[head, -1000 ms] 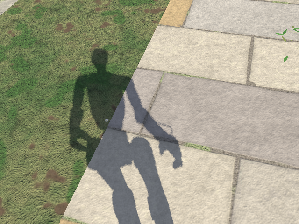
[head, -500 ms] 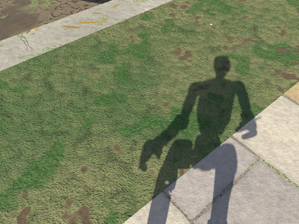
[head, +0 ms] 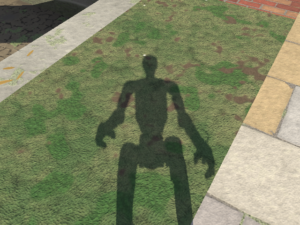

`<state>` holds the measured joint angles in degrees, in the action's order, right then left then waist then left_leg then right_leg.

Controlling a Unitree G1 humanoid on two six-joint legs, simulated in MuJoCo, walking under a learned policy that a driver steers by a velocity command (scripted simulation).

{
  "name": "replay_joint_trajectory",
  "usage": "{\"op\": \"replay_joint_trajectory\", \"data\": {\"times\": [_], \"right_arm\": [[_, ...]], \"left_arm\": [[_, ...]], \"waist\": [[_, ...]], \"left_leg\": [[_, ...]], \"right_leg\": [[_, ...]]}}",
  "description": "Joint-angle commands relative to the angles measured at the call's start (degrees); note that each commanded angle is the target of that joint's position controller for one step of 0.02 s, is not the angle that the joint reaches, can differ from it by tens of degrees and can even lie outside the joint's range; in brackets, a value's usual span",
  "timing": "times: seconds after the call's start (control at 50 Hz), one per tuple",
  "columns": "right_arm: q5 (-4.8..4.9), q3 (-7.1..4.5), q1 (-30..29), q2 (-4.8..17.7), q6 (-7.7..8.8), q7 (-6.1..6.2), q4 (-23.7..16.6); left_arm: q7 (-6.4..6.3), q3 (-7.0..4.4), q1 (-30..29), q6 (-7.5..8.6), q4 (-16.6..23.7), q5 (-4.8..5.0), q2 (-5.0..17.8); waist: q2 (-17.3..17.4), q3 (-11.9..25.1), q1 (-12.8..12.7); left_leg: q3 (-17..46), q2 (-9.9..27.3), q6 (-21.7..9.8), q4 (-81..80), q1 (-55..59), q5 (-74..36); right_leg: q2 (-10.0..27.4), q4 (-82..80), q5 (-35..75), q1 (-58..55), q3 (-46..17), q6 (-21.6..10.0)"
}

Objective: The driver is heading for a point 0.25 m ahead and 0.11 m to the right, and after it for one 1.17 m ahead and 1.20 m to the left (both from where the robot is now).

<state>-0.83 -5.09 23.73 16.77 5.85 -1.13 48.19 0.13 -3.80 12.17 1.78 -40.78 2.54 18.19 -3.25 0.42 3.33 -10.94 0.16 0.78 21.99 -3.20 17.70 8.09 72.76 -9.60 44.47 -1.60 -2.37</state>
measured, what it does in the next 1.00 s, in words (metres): walks ahead, turning left: right foot, then left foot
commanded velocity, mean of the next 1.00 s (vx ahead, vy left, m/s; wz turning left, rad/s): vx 1.00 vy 0.00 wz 0.51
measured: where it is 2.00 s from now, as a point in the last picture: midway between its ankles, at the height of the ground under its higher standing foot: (24, 96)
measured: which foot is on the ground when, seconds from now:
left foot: down 0.00-0.22, up 0.24-0.70, down 0.72-1.00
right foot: up 0.00-0.20, down 0.22-0.72, up 0.74-1.00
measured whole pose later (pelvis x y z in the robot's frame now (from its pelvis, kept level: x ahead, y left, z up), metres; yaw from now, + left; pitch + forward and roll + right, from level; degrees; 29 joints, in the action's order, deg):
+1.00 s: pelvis +0.86 +0.08 +0.00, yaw +32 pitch +0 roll -2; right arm 1.9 -2.3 27.6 10.1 4.2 -0.2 44.9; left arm -0.6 -1.2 -4.1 7.5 -31.5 -0.8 12.6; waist -1.7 -1.7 6.0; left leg 10.4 -10.7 -9.7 25.5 -6.2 17.0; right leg 4.2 47.7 -4.4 39.7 -10.5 2.5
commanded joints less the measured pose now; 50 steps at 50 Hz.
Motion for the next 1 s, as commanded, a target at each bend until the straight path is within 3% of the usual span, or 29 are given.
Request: {"op": "replay_joint_trajectory", "data": {"times": [0.02,0.08,0.14,0.18,0.2,0.22,0.24,0.26,0.28,0.3,0.32,0.34,0.38,0.42,0.5,0.58,0.64,0.68,0.7,0.72,0.74,0.76,0.78,0.8,0.82,0.84,0.88,0.94,1.0], "right_arm": [[-0.45,0.32,-12.55,2.89,1.76,0.97,-5.7],[0.38,-0.15,-6.23,6.31,2.03,1.28,-3.58],[2.14,-0.83,-1.72,11.33,0.29,1.34,-1.25],[1.45,-1.0,-1.36,14.03,-1.37,1.57,0.28],[1.0,-0.72,-2.99,14.17,-2.23,1.57,0.73],[1.22,0.41,-4.24,11.9,-2.17,1.64,0.43],[1.7,4.1,8.73,-2.75,-0.84,0.25,-1.19],[4.96,3.58,4.8,2.0,1.3,0.16,-0.66],[7.1,1.98,-5.07,6.06,1.73,0.58,-3.63],[6.33,2.42,-8.76,4.35,1.81,1.15,-5.36],[4.3,2.41,-10.74,3.14,1.31,1.46,-5.5],[4.1,1.99,-6.68,2.44,0.15,1.25,-4.65],[4.71,1.41,-3.23,1.44,-2.32,0.62,-3.01],[4.39,1.47,-6.07,0.13,-4.02,0.51,-3.77],[3.68,1.6,-12.45,0.16,-4.5,0.03,-6.09],[2.85,1.89,-19.62,0.76,-3.45,-1.97,-9.03],[3.59,0.56,-17.36,3.56,-2.88,-3.17,-10.04],[4.46,-1.81,-3.95,8.33,-4.6,-2.51,-8.01],[4.06,-4.13,9.27,13.03,-5.9,-1.88,-4.7],[4.38,-5.2,18.95,14.1,-6.76,-0.66,-1.39],[2.41,-3.4,14.26,11.75,-6.28,-1.43,0.39],[0.01,-1.09,5.69,9.05,-3.48,-2.02,-4.59],[0.63,-0.86,4.71,5.2,-2.08,-2.45,-6.55],[1.0,-0.84,3.72,4.94,-0.65,-2.87,-6.54],[1.46,-0.71,-0.25,5.1,0.28,-3.12,-7.43],[1.48,-0.84,-4.04,6.03,0.66,-2.53,-8.61],[1.68,-0.35,-6.0,5.02,0.65,-0.96,-9.79],[3.0,0.25,-1.72,2.92,0.09,1.39,-8.78],[3.09,0.07,0.34,3.12,-1.45,2.15,-7.51]], "left_arm": [[1.02,1.1,2.44,-0.58,3.44,-0.93,-2.11],[2.54,1.76,-5.35,0.47,5.52,-1.29,-2.1],[3.87,1.41,-11.45,1.85,8.68,-1.05,-0.14],[3.71,-0.5,-5.2,1.8,8.44,-0.77,3.93],[2.95,-2.13,6.82,1.44,5.39,-0.73,6.9],[1.54,-3.86,19.66,0.91,1.69,-0.75,10.53],[0.99,-4.66,19.45,1.81,0.61,-2.7,18.06],[1.44,-3.37,22.51,3.01,1.14,-3.35,11.3],[1.76,-2.2,18.45,4.02,0.57,-3.51,7.27],[2.04,-1.99,14.14,4.58,0.09,-3.02,6.29],[2.24,-1.54,10.5,5.04,-0.64,-3.32,4.02],[2.24,-0.99,7.91,5.73,-0.92,-4.31,1.62],[2.24,-0.55,5.33,6.22,-2.13,-3.71,-1.18],[1.8,-0.89,4.28,6.26,-3.41,-2.91,-0.12],[0.25,-0.97,4.04,5.8,-3.86,-4.17,0.47],[-1.16,-1.43,6.08,5.25,-4.12,-3.86,3.86],[-1.97,-2.24,4.85,3.9,-3.52,-3.43,8.61],[-1.72,-3.34,0.76,2.41,-2.12,-1.87,12.46],[-1.19,-3.4,-3.35,2.44,-0.7,-1.25,12.45],[-0.25,-2.47,-7.86,3.24,-0.53,-0.38,8.85],[0.95,1.06,-7.96,5.76,2.42,-1.84,-5.01],[1.44,2.88,1.88,8.33,7.63,-0.66,-8.01],[1.54,1.91,-4.43,9.87,8.21,0.16,-0.56],[1.23,1.12,-8.04,10.08,9.13,0.74,1.58],[0.5,1.14,-7.68,9.29,8.2,-0.74,1.06],[0.22,1.09,-6.48,8.32,8.0,-1.96,0.73],[-0.46,0.33,-5.42,6.48,7.46,-2.65,2.3],[-1.37,0.99,-16.68,5.87,11.46,-3.82,0.06],[-0.76,1.43,-23.83,6.15,14.69,-3.15,-3.54]], "waist": [[6.1,-8.23,-6.59],[0.29,-10.68,-3.36],[1.48,-12.52,-3.38],[6.81,-6.15,-9.17],[9.21,0.72,-15.57],[8.17,8.24,-21.86],[-14.11,17.73,-10.27],[-10.09,27.76,-14.0],[-6.73,14.04,-14.19],[-1.99,6.67,-11.79],[1.78,2.24,-9.42],[-0.31,2.28,-5.72],[-1.01,0.76,-3.32],[-0.23,-4.0,-2.84],[1.09,-9.3,-2.99],[4.52,-11.5,-4.7],[1.05,-6.72,-1.26],[-5.41,0.28,7.26],[-5.6,5.85,13.83],[0.68,6.1,18.7],[25.23,-3.45,8.61],[29.69,9.05,-2.68],[15.9,7.79,0.93],[3.86,2.33,-1.24],[-4.65,0.63,-4.35],[-4.63,-0.89,-6.56],[-2.61,-2.58,-7.56],[0.02,-6.08,-2.4],[5.68,-5.05,1.83]], "left_leg": [[2.49,13.33,-7.9,-14.67,-10.47,-15.01],[-1.18,13.26,-7.57,-17.71,-7.82,-15.47],[-0.17,16.87,-9.64,-16.24,3.16,-35.08],[2.02,18.3,-9.91,-4.08,12.09,-60.64],[2.98,17.27,-9.78,8.74,10.25,-68.4],[3.97,13.62,-8.02,26.67,-4.2,-60.16],[8.93,1.04,-4.64,55.53,-29.59,3.27],[21.8,-1.28,-6.53,62.78,-30.98,9.05],[20.77,0.42,-6.81,64.5,-37.56,5.23],[20.2,3.43,-6.74,62.01,-39.22,1.42],[19.51,6.09,-6.71,58.96,-37.37,-1.93],[20.65,8.56,-6.46,57.48,-32.61,-5.74],[20.17,10.49,-5.84,54.85,-29.71,-7.13],[19.01,11.8,-5.31,52.89,-33.38,-7.54],[16.03,10.34,-4.51,44.47,-41.73,-18.46],[8.59,8.28,-5.99,30.26,-42.31,-26.71],[-0.1,1.69,-8.43,24.21,-29.5,-25.19],[-1.52,-2.34,-10.49,27.4,-14.74,-15.25],[1.42,-2.91,-12.68,26.85,1.52,-11.61],[7.42,-1.22,-15.49,18.83,13.85,-14.13],[20.41,-1.67,-18.1,15.83,13.56,-19.13],[55.84,9.49,-29.21,2.09,19.89,5.68],[63.02,12.29,-26.32,-8.79,16.58,18.32],[62.39,12.34,-23.43,-11.25,8.62,21.77],[59.26,11.14,-21.36,-9.91,-0.04,20.5],[55.33,8.68,-21.18,-8.47,-7.53,15.7],[46.1,4.34,-20.58,-9.74,-14.45,7.72],[36.26,-0.29,-18.98,-10.19,-18.69,-5.82],[32.65,-3.64,-14.95,-6.97,-18.33,-10.23]], "right_leg": [[2.84,-5.95,10.4,0.03,-2.57,0.09],[0.33,-21.29,17.81,-5.05,0.95,-2.54],[-4.49,-32.91,10.33,-6.56,5.22,-4.57],[-8.32,-35.37,2.43,-13.71,6.82,-6.6],[-10.14,-36.43,2.14,-27.69,7.51,-7.88],[-7.8,-34.18,3.37,-50.48,3.64,-7.38],[10.47,-40.12,-19.48,-72.52,-28.51,-14.3],[13.29,-54.2,-37.24,-71.82,-45.5,-12.74],[13.06,-58.27,-33.59,-63.49,-39.89,-9.86],[12.25,-58.07,-25.27,-54.93,-32.63,-8.68],[10.44,-58.12,-17.87,-46.59,-24.58,-7.11],[9.54,-58.13,-13.4,-40.66,-18.89,-6.32],[7.83,-60.98,-7.7,-36.6,-9.76,-5.15],[7.6,-63.51,-1.82,-33.95,-1.96,-3.88],[3.92,-65.81,6.91,-35.41,9.93,-2.93],[4.22,-66.97,14.35,-41.94,17.22,-1.66],[4.59,-59.01,51.17,-47.68,20.21,0.27],[6.52,-42.62,74.73,-49.27,19.62,-0.9],[6.32,-27.16,73.3,-42.83,17.27,-1.7],[-0.64,-2.17,44.84,-32.1,16.83,0.63],[-14.36,23.01,-22.91,-11.35,9.6,2.19],[-15.99,29.72,-25.9,3.31,-5.04,0.56],[-12.69,24.78,-19.39,4.42,-7.81,-2.52],[-10.66,17.28,-14.05,4.01,-7.17,-3.51],[-7.86,11.45,-10.1,-0.77,-7.86,-2.89],[-6.63,7.46,-7.84,-4.53,-8.58,-1.18],[-4.55,-0.32,-6.57,-8.64,-8.13,1.83],[-5.15,-19.24,1.95,-10.71,-4.0,5.3],[-9.37,-36.24,12.96,-15.8,-0.97,6.55]]}}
